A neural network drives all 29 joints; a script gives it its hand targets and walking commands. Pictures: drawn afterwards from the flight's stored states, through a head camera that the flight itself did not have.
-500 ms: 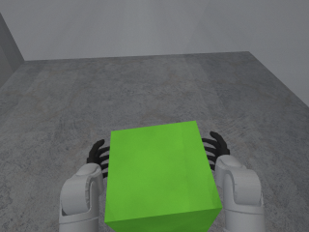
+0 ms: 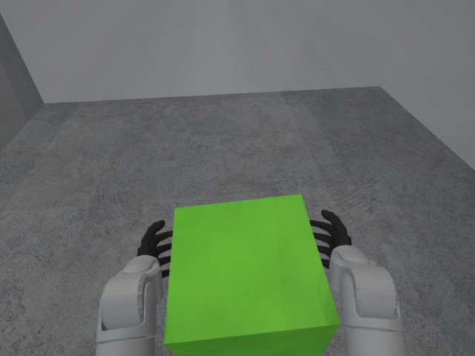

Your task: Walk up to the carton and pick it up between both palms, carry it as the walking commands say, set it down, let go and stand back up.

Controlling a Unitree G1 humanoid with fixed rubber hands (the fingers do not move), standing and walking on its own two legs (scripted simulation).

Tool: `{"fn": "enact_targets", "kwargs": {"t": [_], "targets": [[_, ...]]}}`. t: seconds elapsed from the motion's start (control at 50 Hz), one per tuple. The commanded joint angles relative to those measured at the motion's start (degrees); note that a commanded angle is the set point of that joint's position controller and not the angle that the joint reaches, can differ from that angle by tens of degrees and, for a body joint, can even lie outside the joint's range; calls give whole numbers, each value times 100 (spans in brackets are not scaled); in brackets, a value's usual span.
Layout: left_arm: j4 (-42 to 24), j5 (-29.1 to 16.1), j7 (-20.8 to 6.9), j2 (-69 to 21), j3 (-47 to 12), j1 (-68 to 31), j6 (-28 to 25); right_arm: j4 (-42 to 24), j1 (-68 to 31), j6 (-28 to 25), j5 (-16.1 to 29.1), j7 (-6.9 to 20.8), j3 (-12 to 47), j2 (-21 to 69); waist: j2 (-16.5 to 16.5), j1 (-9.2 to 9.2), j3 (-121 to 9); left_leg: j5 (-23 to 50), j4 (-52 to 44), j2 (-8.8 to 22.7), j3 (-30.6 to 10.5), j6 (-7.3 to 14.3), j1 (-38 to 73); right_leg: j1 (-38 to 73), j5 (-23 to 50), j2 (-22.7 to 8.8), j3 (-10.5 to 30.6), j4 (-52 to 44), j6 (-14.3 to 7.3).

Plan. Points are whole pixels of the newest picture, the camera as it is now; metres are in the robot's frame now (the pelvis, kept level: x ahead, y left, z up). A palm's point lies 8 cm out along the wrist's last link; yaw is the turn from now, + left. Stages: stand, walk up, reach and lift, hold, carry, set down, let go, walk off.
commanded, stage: carry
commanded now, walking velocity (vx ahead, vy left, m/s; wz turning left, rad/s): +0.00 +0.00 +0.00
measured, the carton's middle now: (248, 290) +0.26 -0.01 +0.00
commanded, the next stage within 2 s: none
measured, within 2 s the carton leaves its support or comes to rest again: neither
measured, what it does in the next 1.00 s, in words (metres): shifts its weight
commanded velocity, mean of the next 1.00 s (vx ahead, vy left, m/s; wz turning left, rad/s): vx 0.00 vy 0.00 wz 0.00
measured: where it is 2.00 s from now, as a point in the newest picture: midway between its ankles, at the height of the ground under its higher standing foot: outside the picture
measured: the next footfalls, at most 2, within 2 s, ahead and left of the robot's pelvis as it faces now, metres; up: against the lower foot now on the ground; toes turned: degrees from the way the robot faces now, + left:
none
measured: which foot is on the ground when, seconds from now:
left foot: down 0.00-1.00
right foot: down 0.00-1.00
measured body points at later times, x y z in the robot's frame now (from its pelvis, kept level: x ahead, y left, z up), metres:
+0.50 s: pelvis -0.04 -0.02 +0.00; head -0.07 -0.02 +0.45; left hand +0.25 +0.13 +0.07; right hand +0.25 -0.17 +0.08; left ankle +0.01 +0.10 -0.73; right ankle +0.00 -0.09 -0.73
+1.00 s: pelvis -0.05 -0.03 +0.00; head -0.09 -0.04 +0.45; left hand +0.24 +0.12 +0.07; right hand +0.24 -0.19 +0.08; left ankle +0.01 +0.10 -0.73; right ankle +0.00 -0.09 -0.73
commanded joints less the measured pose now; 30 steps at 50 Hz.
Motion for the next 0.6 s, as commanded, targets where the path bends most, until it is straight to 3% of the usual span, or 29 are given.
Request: {"fn": "enact_targets", "kwargs": {"t": [0.0,0.02,0.04,0.06,0.08,0.1,0.12,0.14,0.16,0.18,0.2,0.22,0.24,0.26,0.28,0.3,0.32,0.34,0.36,0.4,0.42,0.44,0.48,0.5,0.52,0.54,0.56,0.58], "targets": [[-518,-1794,-1327,-4900,-3720,-2905,-160,-529,-2935,-98,1807,1310,3423,4723,7,-30,-1116,1327,-472,733,-636,26,296,264,968,-523,621,-440,24],[-721,-1758,-1335,-4757,-3630,-3153,-210,-574,-3029,-159,1665,1312,3518,4660,-51,-52,-986,1308,-412,680,-575,20,360,135,1064,-681,656,-502,-34],[-169,-1676,-1318,-4787,-3566,-2482,-137,-133,-2466,-128,1593,1305,3341,4607,-8,-83,-1212,1344,-419,803,-721,25,340,332,997,-599,635,-506,-46],[-336,-1786,-1341,-4909,-3748,-2644,-169,-442,-2612,-142,1605,1306,3367,4523,-86,-26,-1331,986,-478,734,-667,36,208,473,721,-575,605,-496,1],[-463,-1726,-1332,-4592,-3617,-2515,-185,-369,-2425,-110,1594,1284,3441,4529,-353,-44,-1328,934,-420,736,-672,15,245,422,972,-620,626,-650,-41],[-301,-1670,-1336,-4806,-3573,-2925,-172,-241,-2770,-104,1545,1296,3409,4563,-165,-25,-954,1026,-393,705,-608,-1,222,160,1162,-679,659,-637,-22],[-300,-1618,-1297,-4456,-3446,-2522,-202,71,-2289,-67,1600,1326,3467,4661,19,-51,-1070,732,-480,658,-630,-2,206,76,701,-770,748,-759,-97],[-558,-1666,-1283,-4540,-3564,-2662,-191,-493,-2685,-123,1681,1334,3417,4510,201,-35,-930,939,-510,725,-707,-5,45,257,860,-616,642,-651,-24],[-174,-1515,-1276,-4536,-3355,-2227,-163,-50,-2296,-45,1599,1357,3371,4546,-15,-34,-1225,720,-529,677,-679,-2,239,154,578,-682,725,-723,-93],[-403,-1591,-1281,-4378,-3383,-2757,-176,-424,-2993,-106,1704,1366,3486,4530,2,-13,-907,443,-636,717,-809,32,42,20,301,-568,629,-703,-56],[-180,-1666,-1262,-4776,-3458,-2975,-175,-123,-2935,-87,1680,1362,3353,4683,12,-5,-1000,386,-698,715,-719,31,-12,26,245,-535,630,-741,-30],[-651,-1674,-1303,-4494,-3403,-3102,-258,-209,-2886,-144,1676,1374,3435,4589,63,0,-914,573,-627,761,-740,24,-151,135,486,-625,644,-721,-34],[-384,-1608,-1299,-4543,-3494,-2660,-252,-161,-2526,-155,1657,1369,3395,4543,107,-31,-1157,558,-623,664,-662,-13,-53,223,475,-669,687,-741,-62],[-511,-1693,-1254,-4637,-3481,-3057,-282,-171,-2885,-184,1711,1369,3437,4698,89,-16,-1134,661,-622,726,-752,13,-41,302,624,-592,641,-647,-42],[-561,-1626,-1277,-4547,-3427,-3248,-304,-277,-2974,-188,1630,1354,3377,4497,-215,13,-967,525,-626,679,-685,9,13,-63,327,-633,728,-762,-74],[175,-1488,-1265,-4673,-3351,-2458,-236,91,-2684,-194,1575,1309,3283,4391,16,-56,-1179,632,-561,757,-776,52,90,104,575,-609,692,-734,-85],[-429,-1699,-1283,-4648,-3534,-2620,-246,-251,-2477,-186,1604,1277,3312,4275,-184,-83,-1097,907,-458,740,-694,20,183,108,984,-728,748,-737,-72],[-217,-1615,-1270,-4676,-3395,-2649,-194,-485,-3011,-162,1724,1288,3482,4588,-96,-57,-1382,1014,-524,802,-748,37,182,318,900,-665,656,-622,-64],[-547,-1785,-1274,-4766,-3576,-2863,-183,-368,-2573,-118,1620,1296,3402,4409,-293,-72,-1365,618,-543,743,-697,14,183,155,469,-705,734,-853,-104],[-392,-1690,-1266,-4598,-3405,-2940,-183,-135,-2754,-110,1647,1348,3452,4656,-99,-42,-1168,549,-598,716,-715,-2,118,2,295,-667,692,-839,-102],[-647,-1805,-1279,-4879,-3592,-3246,-183,-260,-2690,-97,1629,1365,3392,4578,-145,-55,-1191,568,-528,679,-664,-8,261,-104,179,-681,777,-945,-109],[-151,-1585,-1264,-4643,-3304,-3124,-163,98,-2851,-87,1577,1377,3252,4700,-173,-61,-1094,526,-502,690,-641,-50,184,-222,95,-669,746,-1034,-104],[-66,-1512,-1281,-4471,-3303,-2540,-190,77,-2333,-128,1486,1305,3257,4429,-59,-27,-1144,631,-466,630,-636,-108,242,-196,259,-679,813,-1030,-131],[-428,-1648,-1294,-4646,-3431,-2960,-200,-403,-2887,-159,1635,1361,3347,4455,254,-48,-1007,678,-505,656,-623,-94,169,-214,426,-677,788,-977,-118],[-515,-1590,-1265,-4427,-3275,-3035,-230,-91,-2754,-106,1597,1348,3383,4654,-77,-42,-1257,629,-513,649,-641,-85,281,-215,323,-625,732,-952,-127],[-261,-1583,-1245,-4626,-3305,-3027,-200,-111,-2848,-136,1592,1323,3209,4377,-53,-58,-971,412,-528,671,-631,-77,138,-354,-23,-624,744,-1068,-102],[-300,-1540,-1234,-4446,-3306,-2912,-211,-19,-2768,-111,1626,1355,3349,4513,-94,-37,-1115,568,-520,694,-653,-53,154,-194,263,-633,797,-1018,-101],[-245,-1599,-1257,-4740,-3339,-3220,-197,69,-2796,-134,1531,1330,3056,4338,-150,-54,-1062,420,-489,662,-622,-81,8,-168,20,-635,861,-1177,-124]]}}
